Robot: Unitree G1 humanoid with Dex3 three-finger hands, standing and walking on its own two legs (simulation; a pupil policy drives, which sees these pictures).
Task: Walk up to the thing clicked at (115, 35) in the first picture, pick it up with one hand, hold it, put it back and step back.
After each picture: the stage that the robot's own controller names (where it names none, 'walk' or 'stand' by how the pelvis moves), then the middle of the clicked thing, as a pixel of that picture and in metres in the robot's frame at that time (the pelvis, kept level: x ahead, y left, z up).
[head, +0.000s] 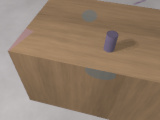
stand; (110, 41) +0.71 -0.18 -0.10
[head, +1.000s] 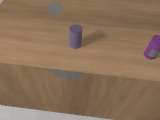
rise first; (75, 37) +0.67 +0.06 -0.07
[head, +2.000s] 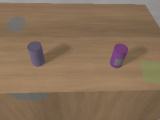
stand; (36, 54) +0.57 +0.22 -0.08
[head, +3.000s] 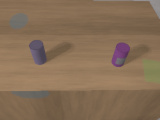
stand; (38, 52) +0.58 +0.21 -0.10
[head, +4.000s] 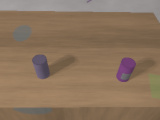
stand; (41, 67) +0.52 +0.19 -0.11
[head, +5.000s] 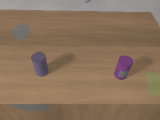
stand; (40, 64) +0.53 +0.20 -0.11
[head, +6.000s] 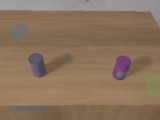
stand; (37, 65) +0.52 +0.21 -0.11
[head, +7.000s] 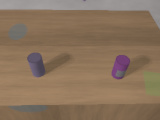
stand; (36, 65) +0.52 +0.22 -0.11
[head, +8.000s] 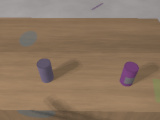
rise first; (45, 71) +0.51 +0.20 -0.10
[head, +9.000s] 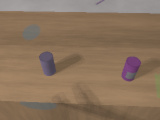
go down; (48, 64) +0.54 +0.20 -0.10
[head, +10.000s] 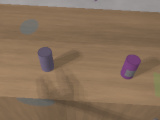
go down; (46, 59) +0.55 +0.18 -0.09
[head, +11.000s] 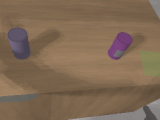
go down; (20, 44) +0.52 +0.18 -0.04
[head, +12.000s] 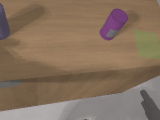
close in; out of the picture +0.55 +0.20 +0.00
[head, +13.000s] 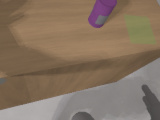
close; out of the picture +0.56 +0.21 +0.02
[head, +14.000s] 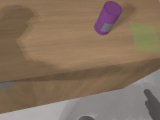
lift; out of the picture +0.52 +0.22 +0.02
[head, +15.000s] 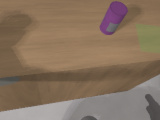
lift; out of the picture +0.49 +0.25 +0.02
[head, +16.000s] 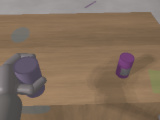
lift; (30, 77) +0.31 +0.16 +0.12
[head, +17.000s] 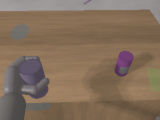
hold; (34, 79) +0.33 +0.15 +0.09
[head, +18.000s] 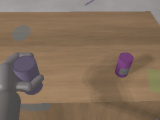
hold; (28, 76) +0.33 +0.17 +0.10
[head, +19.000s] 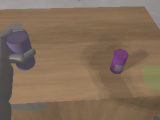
crouch; (22, 51) +0.42 +0.18 +0.12
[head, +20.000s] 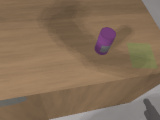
lower; out of the picture +0.54 +0.23 +0.12
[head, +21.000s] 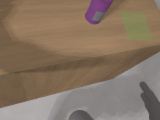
lower; out of the picture +0.57 +0.22 +0.03
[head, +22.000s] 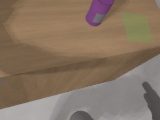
lower; out of the picture +0.56 +0.22 +0.03
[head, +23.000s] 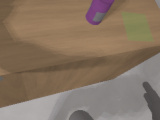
lower; out of the picture +0.57 +0.22 +0.03
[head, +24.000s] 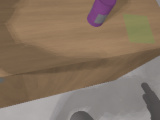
lower; out of the picture +0.56 +0.22 +0.02
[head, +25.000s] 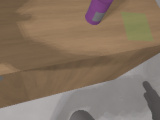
open; out of the picture +0.56 +0.19 +0.03
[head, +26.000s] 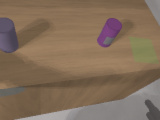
sink last; (6, 36) +0.53 +0.18 -0.02
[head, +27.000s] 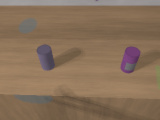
stand; (46, 58) +0.54 +0.19 -0.05
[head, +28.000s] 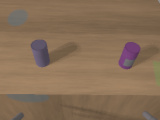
stand; (41, 53) +0.53 +0.18 -0.04
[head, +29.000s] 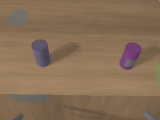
stand; (41, 53) +0.53 +0.18 -0.04
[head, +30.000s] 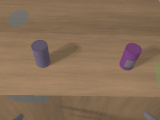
stand; (41, 54) +0.52 +0.18 -0.04
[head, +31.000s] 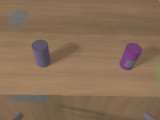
stand; (41, 54) +0.52 +0.18 -0.04
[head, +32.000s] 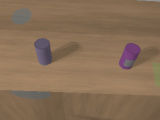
stand; (43, 52) +0.54 +0.18 -0.05
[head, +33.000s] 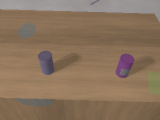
walk; (46, 63) +0.55 +0.18 -0.10
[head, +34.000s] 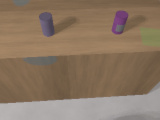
walk; (47, 25) +0.72 +0.20 -0.09
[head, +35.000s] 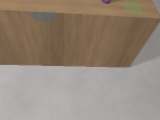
walk; out of the picture +1.07 +0.20 -0.09
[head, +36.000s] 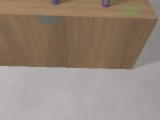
stand; out of the picture +1.16 +0.20 -0.09
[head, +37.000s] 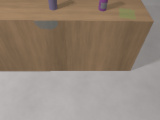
stand; (52, 1) +1.17 +0.20 -0.11
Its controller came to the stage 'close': yes
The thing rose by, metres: 0.21
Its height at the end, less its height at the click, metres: +0.00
